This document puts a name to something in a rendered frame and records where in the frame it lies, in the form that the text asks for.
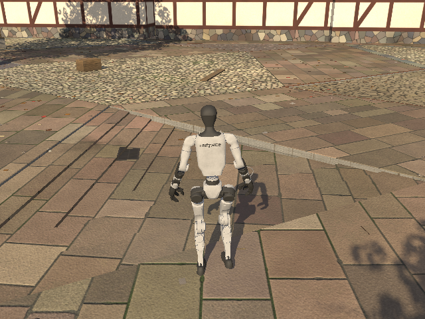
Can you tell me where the right robot thigh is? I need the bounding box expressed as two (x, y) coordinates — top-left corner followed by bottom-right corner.
(218, 184), (235, 226)

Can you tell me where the left robot upper arm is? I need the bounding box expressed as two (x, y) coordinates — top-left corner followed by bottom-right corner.
(178, 135), (196, 172)

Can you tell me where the robot left foot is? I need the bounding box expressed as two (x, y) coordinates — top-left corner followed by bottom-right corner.
(197, 258), (207, 276)

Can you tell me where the right robot forearm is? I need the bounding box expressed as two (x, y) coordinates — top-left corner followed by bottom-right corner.
(238, 158), (251, 183)

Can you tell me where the robot right hand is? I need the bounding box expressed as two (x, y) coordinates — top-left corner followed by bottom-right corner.
(238, 180), (254, 196)

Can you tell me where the right robot upper arm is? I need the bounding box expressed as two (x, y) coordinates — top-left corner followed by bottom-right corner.
(224, 133), (244, 169)

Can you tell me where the robot left hand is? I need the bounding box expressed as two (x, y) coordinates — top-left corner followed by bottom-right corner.
(169, 187), (184, 202)

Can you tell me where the left robot forearm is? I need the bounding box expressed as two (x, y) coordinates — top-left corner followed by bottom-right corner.
(171, 162), (185, 189)

